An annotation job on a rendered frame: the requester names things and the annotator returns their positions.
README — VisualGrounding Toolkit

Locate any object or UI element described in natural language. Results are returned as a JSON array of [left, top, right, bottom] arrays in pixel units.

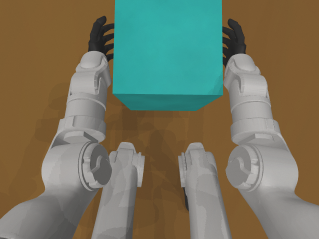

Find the robot left upper arm
[[0, 141, 112, 239]]

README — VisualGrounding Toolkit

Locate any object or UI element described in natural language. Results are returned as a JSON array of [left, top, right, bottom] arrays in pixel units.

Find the right robot hand
[[222, 18, 246, 68]]

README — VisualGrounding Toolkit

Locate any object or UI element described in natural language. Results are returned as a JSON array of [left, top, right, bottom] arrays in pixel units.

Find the robot right thigh
[[178, 148, 232, 239]]

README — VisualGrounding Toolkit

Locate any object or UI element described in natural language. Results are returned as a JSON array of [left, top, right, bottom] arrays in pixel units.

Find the right robot shin
[[185, 142, 218, 195]]

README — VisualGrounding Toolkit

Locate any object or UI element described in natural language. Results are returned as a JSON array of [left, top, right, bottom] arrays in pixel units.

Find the robot right upper arm
[[225, 143, 319, 239]]

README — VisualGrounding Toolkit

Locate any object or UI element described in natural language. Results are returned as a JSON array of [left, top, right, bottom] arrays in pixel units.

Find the left robot hand
[[88, 16, 115, 61]]

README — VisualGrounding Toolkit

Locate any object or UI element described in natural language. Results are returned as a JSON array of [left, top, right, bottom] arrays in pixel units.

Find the robot left forearm
[[41, 51, 112, 176]]

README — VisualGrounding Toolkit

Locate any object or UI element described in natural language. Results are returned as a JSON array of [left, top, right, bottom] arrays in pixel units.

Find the robot right forearm
[[223, 53, 299, 173]]

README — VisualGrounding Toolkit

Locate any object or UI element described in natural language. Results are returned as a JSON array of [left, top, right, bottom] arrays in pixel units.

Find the carton
[[112, 0, 223, 111]]

